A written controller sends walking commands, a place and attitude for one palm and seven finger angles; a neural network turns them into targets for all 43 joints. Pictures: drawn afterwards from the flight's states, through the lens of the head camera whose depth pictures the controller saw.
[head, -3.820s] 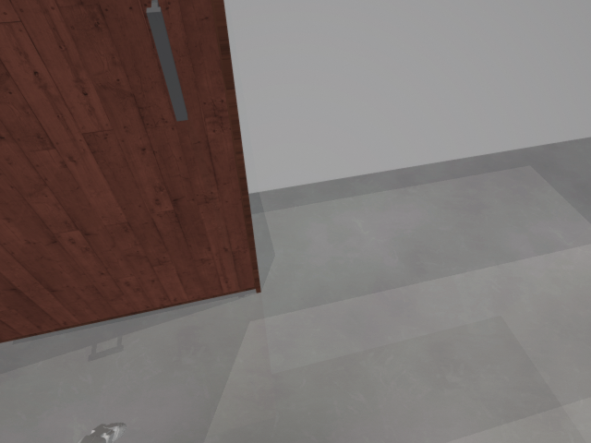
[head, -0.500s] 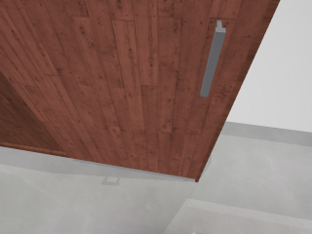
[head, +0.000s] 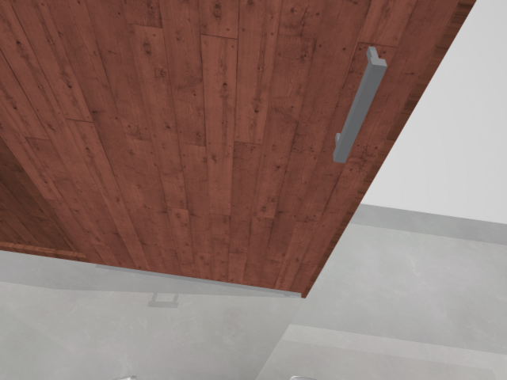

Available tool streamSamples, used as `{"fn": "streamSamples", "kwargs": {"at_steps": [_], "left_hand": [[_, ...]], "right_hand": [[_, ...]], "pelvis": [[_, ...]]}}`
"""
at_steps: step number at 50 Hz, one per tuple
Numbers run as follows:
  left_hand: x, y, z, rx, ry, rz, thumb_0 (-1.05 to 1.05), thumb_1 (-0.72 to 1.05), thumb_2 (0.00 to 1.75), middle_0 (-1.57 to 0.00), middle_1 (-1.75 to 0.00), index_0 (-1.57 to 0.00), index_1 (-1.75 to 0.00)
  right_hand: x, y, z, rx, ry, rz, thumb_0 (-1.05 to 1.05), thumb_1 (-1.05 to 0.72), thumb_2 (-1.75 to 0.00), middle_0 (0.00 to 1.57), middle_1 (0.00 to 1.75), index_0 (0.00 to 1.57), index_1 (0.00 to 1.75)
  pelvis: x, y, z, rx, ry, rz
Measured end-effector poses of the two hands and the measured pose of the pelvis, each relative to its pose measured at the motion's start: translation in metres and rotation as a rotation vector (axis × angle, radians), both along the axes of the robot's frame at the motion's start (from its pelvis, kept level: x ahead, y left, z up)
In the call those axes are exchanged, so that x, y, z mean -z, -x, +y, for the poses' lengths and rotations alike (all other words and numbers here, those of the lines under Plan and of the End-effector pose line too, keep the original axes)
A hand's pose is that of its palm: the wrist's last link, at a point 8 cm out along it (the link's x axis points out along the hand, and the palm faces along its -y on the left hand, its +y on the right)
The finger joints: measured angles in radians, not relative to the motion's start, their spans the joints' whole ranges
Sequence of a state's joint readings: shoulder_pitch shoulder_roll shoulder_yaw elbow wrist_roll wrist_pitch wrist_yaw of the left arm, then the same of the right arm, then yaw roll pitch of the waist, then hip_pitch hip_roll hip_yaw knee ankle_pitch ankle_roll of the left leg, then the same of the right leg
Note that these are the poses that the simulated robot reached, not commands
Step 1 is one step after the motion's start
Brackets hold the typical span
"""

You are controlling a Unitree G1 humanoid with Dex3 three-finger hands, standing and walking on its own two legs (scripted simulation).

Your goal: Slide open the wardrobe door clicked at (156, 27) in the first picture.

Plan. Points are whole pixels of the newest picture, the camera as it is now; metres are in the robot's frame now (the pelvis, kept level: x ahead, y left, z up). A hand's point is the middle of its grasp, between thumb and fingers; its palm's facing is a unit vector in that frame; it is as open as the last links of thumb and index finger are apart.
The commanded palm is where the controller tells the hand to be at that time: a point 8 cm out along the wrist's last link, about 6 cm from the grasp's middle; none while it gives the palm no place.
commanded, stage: come to a stop and stand still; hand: right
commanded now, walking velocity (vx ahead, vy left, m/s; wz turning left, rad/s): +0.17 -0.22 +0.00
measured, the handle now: (354, 109) +0.52 -0.15 +0.17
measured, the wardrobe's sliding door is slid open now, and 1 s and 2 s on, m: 0.00 0.00 0.00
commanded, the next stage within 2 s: look again from close up in 0.90 s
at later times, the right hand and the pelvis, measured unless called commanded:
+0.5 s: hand out of the picture -0.04 -0.23 -0.18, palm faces +0.08 +0.98 -0.18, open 7.4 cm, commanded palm none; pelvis -0.03 -0.05 +0.01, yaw -2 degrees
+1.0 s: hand out of the picture -0.02 -0.23 -0.17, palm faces +0.03 +0.98 -0.21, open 7.4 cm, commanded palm none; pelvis -0.02 -0.05 +0.00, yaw -2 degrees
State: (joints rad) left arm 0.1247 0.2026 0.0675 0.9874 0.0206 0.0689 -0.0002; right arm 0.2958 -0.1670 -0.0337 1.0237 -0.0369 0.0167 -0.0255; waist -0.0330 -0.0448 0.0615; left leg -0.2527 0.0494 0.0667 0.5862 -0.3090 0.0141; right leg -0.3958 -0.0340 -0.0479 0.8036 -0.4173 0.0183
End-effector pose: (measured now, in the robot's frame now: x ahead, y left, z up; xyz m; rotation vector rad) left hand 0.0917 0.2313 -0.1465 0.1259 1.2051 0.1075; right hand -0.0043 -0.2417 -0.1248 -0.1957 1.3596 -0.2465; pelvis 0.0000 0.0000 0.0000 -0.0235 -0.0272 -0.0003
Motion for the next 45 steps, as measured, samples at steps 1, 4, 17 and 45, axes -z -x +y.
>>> {"fn": "streamSamples", "kwargs": {"at_steps": [1,4,17,45], "left_hand": [[-0.001,0.008,0.003,-0.001,0.000,0.017,0.00,0.90,0.90,-0.20,-0.30,-0.20,-0.30],[-0.004,0.032,0.011,0.000,-0.009,0.068,0.00,0.91,0.90,-0.20,-0.30,-0.20,-0.30],[-0.015,0.082,-0.018,0.034,-0.092,0.136,0.00,0.91,0.90,-0.19,-0.30,-0.20,-0.30],[-0.008,0.125,-0.081,-0.046,0.003,0.229,0.00,0.90,0.90,-0.20,-0.30,-0.21,-0.30]], "right_hand": [[-0.002,0.004,0.004,0.002,-0.007,0.004,0.01,-0.91,-0.90,0.20,0.30,0.20,0.30],[-0.005,0.011,0.013,0.009,-0.027,0.004,0.01,-0.90,-0.90,0.20,0.30,0.20,0.30],[0.019,0.050,-0.013,0.071,-0.106,0.041,0.01,-0.90,-0.90,0.21,0.30,0.21,0.30],[0.016,0.017,-0.031,-0.029,-0.095,0.057,0.01,-0.91,-0.90,0.20,0.30,0.20,0.30]], "pelvis": [[-0.002,0.001,0.001,0.001,0.003,0.004],[-0.008,0.005,0.003,0.007,0.009,0.016],[-0.003,0.026,-0.033,0.041,-0.034,0.029],[-0.008,0.013,-0.056,0.016,-0.030,0.017]]}}
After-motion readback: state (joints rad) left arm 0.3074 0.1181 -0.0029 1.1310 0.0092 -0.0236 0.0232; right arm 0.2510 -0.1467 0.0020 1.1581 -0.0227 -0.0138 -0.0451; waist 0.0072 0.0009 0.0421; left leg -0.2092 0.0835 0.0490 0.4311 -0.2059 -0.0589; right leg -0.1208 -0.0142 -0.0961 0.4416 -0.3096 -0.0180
